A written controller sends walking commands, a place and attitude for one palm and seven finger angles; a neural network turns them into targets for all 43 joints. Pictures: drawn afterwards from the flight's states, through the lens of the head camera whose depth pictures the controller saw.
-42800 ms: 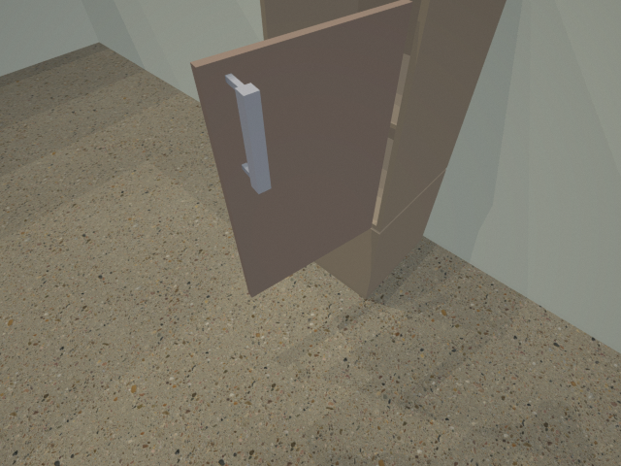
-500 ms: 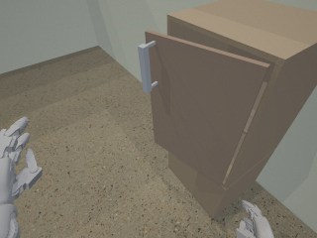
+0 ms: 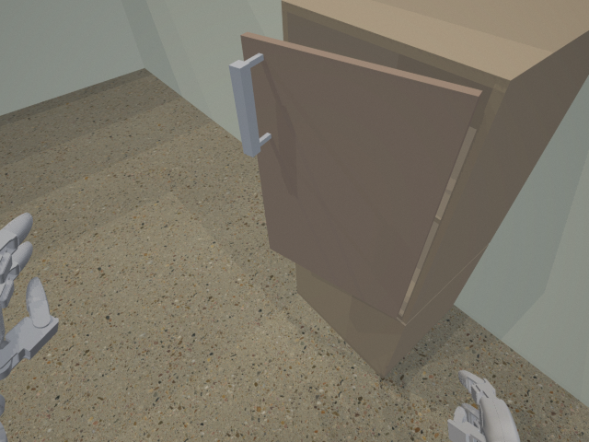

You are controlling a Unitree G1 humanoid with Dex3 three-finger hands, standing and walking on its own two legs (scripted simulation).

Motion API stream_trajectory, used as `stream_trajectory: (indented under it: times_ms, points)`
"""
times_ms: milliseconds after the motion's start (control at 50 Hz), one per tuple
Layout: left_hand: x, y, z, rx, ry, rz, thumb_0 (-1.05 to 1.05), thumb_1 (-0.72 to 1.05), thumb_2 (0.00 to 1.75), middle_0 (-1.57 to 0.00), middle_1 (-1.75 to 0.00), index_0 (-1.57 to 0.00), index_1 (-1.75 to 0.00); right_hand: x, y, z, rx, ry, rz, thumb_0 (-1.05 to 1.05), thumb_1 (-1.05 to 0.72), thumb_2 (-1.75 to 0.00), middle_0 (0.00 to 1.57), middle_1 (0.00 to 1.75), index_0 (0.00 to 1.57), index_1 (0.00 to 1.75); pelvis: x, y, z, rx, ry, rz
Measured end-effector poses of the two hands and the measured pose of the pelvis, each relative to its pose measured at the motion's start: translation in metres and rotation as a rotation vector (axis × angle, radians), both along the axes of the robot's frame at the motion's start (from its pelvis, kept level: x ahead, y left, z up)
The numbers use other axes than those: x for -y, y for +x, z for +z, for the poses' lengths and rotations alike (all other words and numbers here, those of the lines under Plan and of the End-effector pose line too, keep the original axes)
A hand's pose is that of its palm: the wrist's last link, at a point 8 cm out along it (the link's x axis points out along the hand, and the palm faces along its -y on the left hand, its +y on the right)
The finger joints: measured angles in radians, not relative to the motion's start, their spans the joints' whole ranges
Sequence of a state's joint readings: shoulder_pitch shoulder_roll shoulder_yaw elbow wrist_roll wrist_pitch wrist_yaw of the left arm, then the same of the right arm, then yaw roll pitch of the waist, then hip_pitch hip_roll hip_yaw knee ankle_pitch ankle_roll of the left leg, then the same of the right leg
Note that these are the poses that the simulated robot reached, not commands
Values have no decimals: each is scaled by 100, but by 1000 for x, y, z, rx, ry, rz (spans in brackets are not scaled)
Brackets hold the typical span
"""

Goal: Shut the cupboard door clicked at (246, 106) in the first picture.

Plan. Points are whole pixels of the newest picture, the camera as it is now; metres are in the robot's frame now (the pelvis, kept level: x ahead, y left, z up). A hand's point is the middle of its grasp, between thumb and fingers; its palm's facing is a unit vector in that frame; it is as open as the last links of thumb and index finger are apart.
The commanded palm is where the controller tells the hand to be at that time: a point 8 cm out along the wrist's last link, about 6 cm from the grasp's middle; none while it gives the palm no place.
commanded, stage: step back with the hand held close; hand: left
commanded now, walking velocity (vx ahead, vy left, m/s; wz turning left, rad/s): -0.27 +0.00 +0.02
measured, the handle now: (254, 107) +0.64 +0.12 +0.14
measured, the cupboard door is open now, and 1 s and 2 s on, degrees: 15 15 15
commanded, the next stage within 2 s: stop stepping back and stand still in 1.12 s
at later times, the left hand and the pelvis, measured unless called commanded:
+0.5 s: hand out of the picture +0.11 +0.28 +0.16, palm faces +0.51 -0.75 -0.42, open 7.5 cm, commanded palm +0.05 +0.31 +0.18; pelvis -0.08 +0.00 -0.02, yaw +2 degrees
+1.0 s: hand out of the picture +0.02 +0.28 +0.17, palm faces +0.58 -0.71 -0.41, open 7.5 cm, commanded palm -0.04 +0.31 +0.18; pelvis -0.15 -0.01 -0.02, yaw +7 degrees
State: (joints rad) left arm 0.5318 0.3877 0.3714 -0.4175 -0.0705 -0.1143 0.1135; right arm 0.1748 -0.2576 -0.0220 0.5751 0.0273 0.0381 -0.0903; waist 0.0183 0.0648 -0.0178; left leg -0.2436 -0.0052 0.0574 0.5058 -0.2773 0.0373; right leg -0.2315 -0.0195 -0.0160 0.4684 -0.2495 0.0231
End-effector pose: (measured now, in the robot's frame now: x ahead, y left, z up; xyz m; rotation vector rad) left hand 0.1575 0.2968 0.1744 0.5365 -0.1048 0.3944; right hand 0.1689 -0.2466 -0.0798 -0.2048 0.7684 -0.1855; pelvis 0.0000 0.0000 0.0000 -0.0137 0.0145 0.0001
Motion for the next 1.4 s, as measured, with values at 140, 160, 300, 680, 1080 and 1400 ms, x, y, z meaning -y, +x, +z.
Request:
stream_trajectory:
  times_ms: [140,160,300,680,1080,1400]
  points:
    - [-8,-16,5,30,43,-39,2,88,90,-21,-30,-21,-30,-2,-27,7,9,-22,-34,1,-90,-90,20,30,20,30,-6,-22,-3,-1,5,-10]
    - [-9,-20,6,40,47,-39,2,88,90,-21,-30,-21,-30,-3,-31,7,11,-24,-33,1,-90,-90,20,30,20,30,-6,-26,-4,-1,4,-10]
    - [-14,-55,5,108,55,-15,2,88,90,-21,-30,-21,-30,-10,-64,4,17,-30,-9,1,-90,-90,20,30,20,30,-7,-52,-9,6,-5,3]
    - [-14,-116,9,254,91,1,2,88,90,-21,-30,-21,-30,-11,-124,-9,3,-55,50,1,-90,-90,21,30,20,30,-4,-104,-19,16,-17,44]
    - [-19,-199,5,274,62,76,2,88,90,-21,-30,-21,-31,-27,-143,-3,-5,-71,167,1,-90,-90,21,30,20,30,-2,-159,-19,-5,33,114]
    - [-5,-229,8,223,-2,-53,2,88,90,-21,-30,-21,-30,-36,-238,1,47,18,75,1,-90,-90,21,30,20,31,-5,-232,-10,3,-17,-4]
